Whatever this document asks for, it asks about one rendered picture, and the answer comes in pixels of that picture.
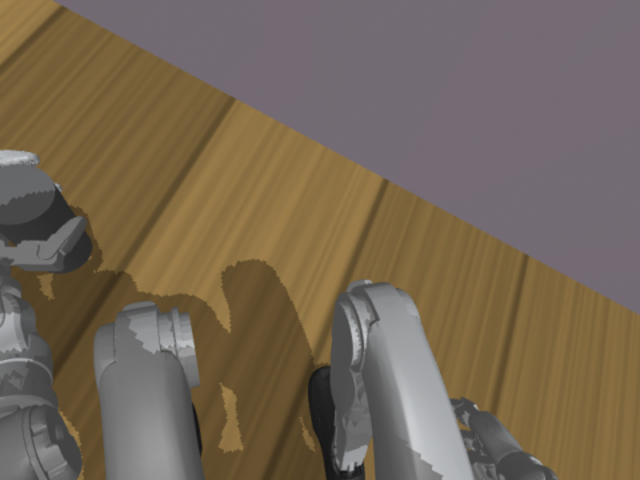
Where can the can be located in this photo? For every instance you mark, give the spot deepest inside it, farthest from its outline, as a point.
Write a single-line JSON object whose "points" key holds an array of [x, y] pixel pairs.
{"points": [[32, 208]]}

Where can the right robot arm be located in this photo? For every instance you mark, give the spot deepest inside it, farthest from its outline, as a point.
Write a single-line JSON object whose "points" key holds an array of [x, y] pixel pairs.
{"points": [[523, 466]]}

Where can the right robot foot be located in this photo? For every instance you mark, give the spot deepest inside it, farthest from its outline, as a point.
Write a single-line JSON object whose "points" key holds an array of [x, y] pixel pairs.
{"points": [[322, 410]]}

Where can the left robot arm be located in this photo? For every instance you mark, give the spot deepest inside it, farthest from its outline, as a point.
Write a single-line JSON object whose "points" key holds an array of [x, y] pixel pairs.
{"points": [[35, 443]]}

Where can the right robot hand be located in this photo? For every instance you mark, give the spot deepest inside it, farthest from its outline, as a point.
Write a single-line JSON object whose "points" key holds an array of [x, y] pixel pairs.
{"points": [[489, 440]]}

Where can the left robot hand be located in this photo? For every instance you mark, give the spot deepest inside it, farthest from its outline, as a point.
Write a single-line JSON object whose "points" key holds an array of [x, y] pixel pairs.
{"points": [[36, 255]]}

